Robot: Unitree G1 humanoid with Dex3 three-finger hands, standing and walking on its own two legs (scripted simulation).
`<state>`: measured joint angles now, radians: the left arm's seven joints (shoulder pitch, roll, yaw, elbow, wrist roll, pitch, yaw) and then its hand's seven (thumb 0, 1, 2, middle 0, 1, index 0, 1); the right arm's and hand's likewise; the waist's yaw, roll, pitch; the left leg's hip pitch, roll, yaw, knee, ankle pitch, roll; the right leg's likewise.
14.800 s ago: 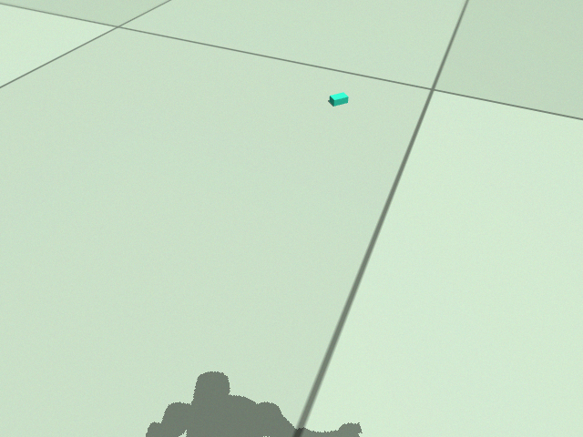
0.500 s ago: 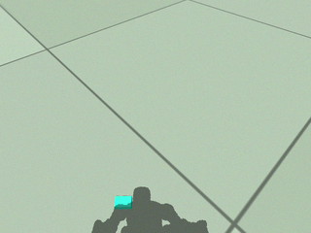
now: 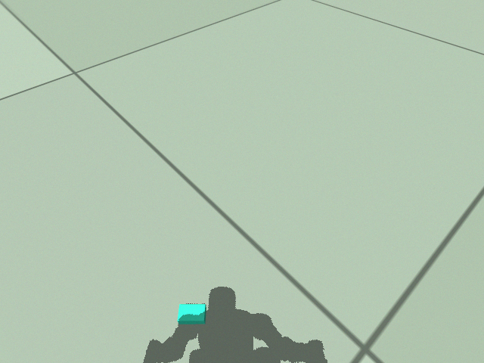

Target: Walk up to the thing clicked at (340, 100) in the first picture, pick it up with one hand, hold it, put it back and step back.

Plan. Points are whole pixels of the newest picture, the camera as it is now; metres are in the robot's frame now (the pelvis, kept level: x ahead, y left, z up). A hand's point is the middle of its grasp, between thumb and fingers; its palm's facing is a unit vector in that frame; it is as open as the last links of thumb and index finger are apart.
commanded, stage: rise first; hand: left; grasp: from above
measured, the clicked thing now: (192, 314) +0.45 +0.22 -0.76
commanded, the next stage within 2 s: none
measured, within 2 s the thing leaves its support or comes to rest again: neither
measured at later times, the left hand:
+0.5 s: hand out of the picture +0.11 +0.26 -0.21, palm faces -0.13 -0.91 -0.40, open 13.0 cm
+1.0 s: hand out of the picture +0.19 +0.28 -0.37, palm faces -0.42 -0.58 -0.70, open 13.8 cm
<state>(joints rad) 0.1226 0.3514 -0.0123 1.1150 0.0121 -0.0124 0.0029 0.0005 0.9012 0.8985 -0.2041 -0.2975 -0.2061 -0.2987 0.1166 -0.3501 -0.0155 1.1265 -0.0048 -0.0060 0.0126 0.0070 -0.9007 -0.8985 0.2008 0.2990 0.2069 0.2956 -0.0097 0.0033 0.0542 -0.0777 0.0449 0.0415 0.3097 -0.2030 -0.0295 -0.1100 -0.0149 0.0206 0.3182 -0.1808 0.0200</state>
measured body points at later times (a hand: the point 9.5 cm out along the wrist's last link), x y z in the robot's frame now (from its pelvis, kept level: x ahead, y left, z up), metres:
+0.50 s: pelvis -0.02 +0.01 -0.06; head +0.06 +0.02 +0.38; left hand +0.12 +0.31 -0.18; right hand +0.13 -0.24 -0.16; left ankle -0.02 +0.14 -0.75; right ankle +0.00 -0.13 -0.75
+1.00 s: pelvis -0.06 +0.01 -0.22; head +0.10 +0.03 +0.19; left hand +0.21 +0.30 -0.33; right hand +0.15 -0.25 -0.33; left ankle -0.02 +0.14 -0.75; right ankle -0.01 -0.13 -0.75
